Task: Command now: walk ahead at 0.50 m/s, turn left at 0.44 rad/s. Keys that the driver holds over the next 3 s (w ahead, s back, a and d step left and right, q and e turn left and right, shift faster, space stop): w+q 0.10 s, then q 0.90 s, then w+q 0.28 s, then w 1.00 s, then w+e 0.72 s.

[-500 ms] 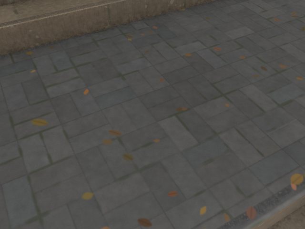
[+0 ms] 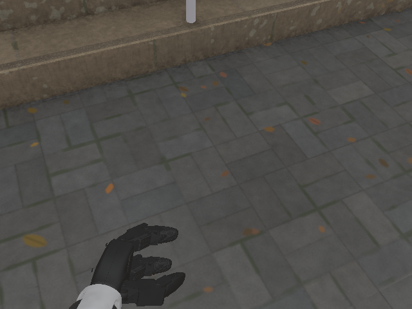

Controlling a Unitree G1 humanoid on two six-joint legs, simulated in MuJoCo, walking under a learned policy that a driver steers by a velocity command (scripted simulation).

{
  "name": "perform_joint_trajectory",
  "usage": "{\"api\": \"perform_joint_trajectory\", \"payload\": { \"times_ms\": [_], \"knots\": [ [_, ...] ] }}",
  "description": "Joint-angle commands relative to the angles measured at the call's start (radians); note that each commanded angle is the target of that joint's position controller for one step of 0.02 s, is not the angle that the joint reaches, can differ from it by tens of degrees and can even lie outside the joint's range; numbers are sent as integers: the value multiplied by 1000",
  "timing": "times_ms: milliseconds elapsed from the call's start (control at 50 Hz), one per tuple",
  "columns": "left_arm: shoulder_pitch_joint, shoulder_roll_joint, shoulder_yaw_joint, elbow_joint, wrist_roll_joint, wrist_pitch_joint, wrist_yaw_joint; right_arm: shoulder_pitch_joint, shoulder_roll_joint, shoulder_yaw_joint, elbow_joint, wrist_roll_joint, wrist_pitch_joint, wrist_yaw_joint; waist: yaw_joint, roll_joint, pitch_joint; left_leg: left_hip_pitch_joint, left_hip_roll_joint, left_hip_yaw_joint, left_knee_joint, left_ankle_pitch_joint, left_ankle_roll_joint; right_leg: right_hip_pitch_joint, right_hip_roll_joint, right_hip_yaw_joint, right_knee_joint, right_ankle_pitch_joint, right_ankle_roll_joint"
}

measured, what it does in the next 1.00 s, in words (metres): climbs, turning left: left foot, then right foot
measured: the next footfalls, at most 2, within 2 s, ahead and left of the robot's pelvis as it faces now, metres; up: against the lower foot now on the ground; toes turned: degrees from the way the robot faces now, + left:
left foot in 0.42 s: +0.39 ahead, +0.14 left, +0.00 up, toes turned +12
right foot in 0.90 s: +0.49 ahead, -0.04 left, +0.00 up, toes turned +36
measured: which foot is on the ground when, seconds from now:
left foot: up 0.00-0.40, down 0.42-0.90, up 0.92-1.00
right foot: down 0.00-0.42, up 0.44-0.88, down 0.90-1.00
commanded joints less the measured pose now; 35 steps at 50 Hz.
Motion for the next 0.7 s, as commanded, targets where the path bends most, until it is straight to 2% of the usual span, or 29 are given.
{"api": "perform_joint_trajectory", "payload": {
  "times_ms": [20, 40, 60, 80, 100, 120, 140, 160, 200, 220, 240, 280, 300, 360, 380, 400, 420, 440, 460, 480, 500, 520, 540, 560, 600, 620, 660, 680, 700],
  "knots": [
    [485, 247, 87, 217, -23, -54, 33, -71, -86, -43, -73, 23, -16, -21, 175, -157, -85, -676, -44, -51, 951, 69, 29, 675, -309, 849, -722, 134, -258],
    [403, 147, 67, 235, -25, -54, 30, -137, -81, -35, -104, 3, -18, -36, 132, -18, -90, -731, -25, -20, 1011, 28, 54, 666, -329, 734, -709, 219, -254],
    [343, 32, 40, 254, -16, -49, 33, -213, -59, -20, -139, -2, -7, -45, 89, 46, -87, -737, 15, -7, 1013, 19, 84, 628, -337, 652, -723, 306, -228],
    [327, -26, 27, 266, 3, -52, 38, -254, -48, -18, -151, -6, 18, -55, 38, 52, -62, -765, 47, 5, 923, 66, 103, 601, -329, 567, -762, 395, -195],
    [308, -42, 31, 276, 3, -59, 47, -299, -19, -11, -168, -3, 30, -54, 9, 34, -23, -777, 72, 9, 880, 54, 118, 566, -313, 490, -803, 423, -163],
    [276, -24, 44, 268, -6, -68, 57, -342, -8, -8, -190, 2, 37, -49, -15, 15, 20, -754, 81, 46, 800, -37, 119, 536, -288, 353, -848, 521, -144],
    [223, -35, 45, 248, -6, -85, 65, -357, 2, -5, -211, 8, 37, -46, -48, -31, 43, -713, 95, 67, 751, -91, 122, 503, -252, 232, -899, 600, -112],
    [163, -7, 53, 232, 0, -99, 71, -390, -17, -5, -231, 13, 24, -44, -61, -46, 59, -660, 95, 91, 632, -76, 120, 439, -203, 133, -947, 636, -101],
    [145, 97, 72, 202, 23, -117, 88, -495, -100, -24, -279, 21, -3, -30, -36, -57, 16, -542, 89, 170, 345, 29, 67, 459, -125, -23, -1013, 713, -65],
    [160, 161, 89, 187, 19, -122, 94, -529, -129, -29, -285, 26, -8, -18, -18, -51, 5, -443, 90, 202, 162, 90, 36, 483, -96, -86, -1038, 743, -28],
    [215, 216, 103, 191, 12, -125, 93, -565, -142, -32, -286, 40, -10, -8, 8, -87, 12, -380, 63, 230, 42, 97, 12, 528, -88, -112, -1048, 823, 0],
    [337, 270, 124, 216, -6, -128, 84, -618, -162, -38, -296, 56, 2, -7, 37, -129, 39, -421, 24, 251, -139, 104, -14, 752, -155, -78, -1042, 1067, -2],
    [363, 289, 134, 220, 0, -133, 76, -607, -173, -44, -288, 60, 9, -13, 29, -136, 58, -445, 21, 246, -229, 127, -16, 859, -183, -69, -1025, 1141, 0],
    [385, 290, 150, 212, -9, -122, 67, -545, -226, -69, -247, 40, 16, -48, 12, -154, 62, -413, -26, 261, -414, 151, -16, 1066, -227, -54, -914, 1298, 24],
    [387, 288, 152, 211, -11, -112, 70, -519, -253, -79, -235, 45, 7, -64, 2, -150, 59, -366, -51, 268, -497, 191, 1, 1099, -222, -61, -856, 1308, 43],
    [389, 285, 154, 211, -19, -97, 70, -487, -290, -93, -218, 54, -9, -83, -9, -119, 35, -264, -89, 286, -622, 312, 33, 1115, -189, -74, -771, 1263, 60],
    [457, 236, 142, 217, -10, -83, 62, -438, -319, -105, -211, 39, -18, -111, 15, -61, -78, -21, -75, 235, -586, 542, 103, 1041, -149, -55, -639, 1049, 98],
    [603, 147, 120, 204, 15, -74, 64, -349, -378, -120, -218, 5, -15, -139, 79, 117, -279, 412, 87, 43, -441, 1008, 323, 767, -71, -59, -384, 479, 211],
    [647, 124, 100, 170, 12, -73, 57, -281, -420, -126, -216, 11, -3, -150, 72, 199, -444, 699, 286, -352, -534, 1030, 502, 499, 59, 51, -158, -211, 271],
    [422, 178, 107, 118, -25, -60, 42, -272, -410, -141, -200, 16, -6, -152, -23, 65, -288, 618, 299, -381, -624, 894, 409, 329, 68, 206, 14, -232, 222],
    [319, 221, 123, 82, -24, -52, 48, -336, -387, -148, -205, 39, -11, -158, -16, 37, -166, 469, 242, -265, -638, 681, 304, 255, 26, 270, 84, -194, 185],
    [332, 275, 146, 92, 7, -48, 63, -431, -324, -133, -223, 60, -6, -160, 40, 10, -96, 260, 180, -192, -681, 486, 252, 320, -20, 288, 43, -131, 158],
    [343, 240, 142, 88, 29, -56, 77, -491, -297, -122, -242, 75, -2, -153, 93, 5, -20, 66, 144, -156, -716, 438, 251, 393, -39, 289, -42, -80, 136],
    [320, 199, 131, 76, 33, -62, 85, -513, -294, -120, -264, 76, 4, -144, 119, -12, 3, -52, 132, -149, -747, 420, 260, 461, -42, 274, -102, -62, 133],
    [323, 166, 125, 73, 7, -54, 92, -489, -295, -123, -282, 56, -2, -121, 127, -32, -49, -67, 129, -170, -765, 359, 262, 485, -17, 261, -94, -3, 158],
    [349, 177, 128, 86, -9, -49, 91, -490, -306, -127, -301, 54, -10, -114, 126, -22, -56, -81, 125, -169, -761, 331, 255, 480, -10, 260, -94, 38, 176],
    [356, 211, 141, 98, -16, -44, 90, -468, -321, -129, -320, 53, -21, -109, 119, -20, -45, -131, 107, -166, -747, 257, 237, 471, -6, 253, -102, 101, 199],
    [193, 249, 160, 19, -87, -26, 148, -471, -357, -135, -346, 96, 45, -148, 87, -48, 65, -108, 102, -198, -695, 289, 201, 334, -2, 264, -259, 69, 173],
    [157, 223, 147, 2, -81, -19, 168, -430, -355, -134, -355, 90, 78, -169, 67, -28, 29, -83, 102, -223, -679, 300, 188, 333, 18, 270, -309, 85, 168]
  ]
}}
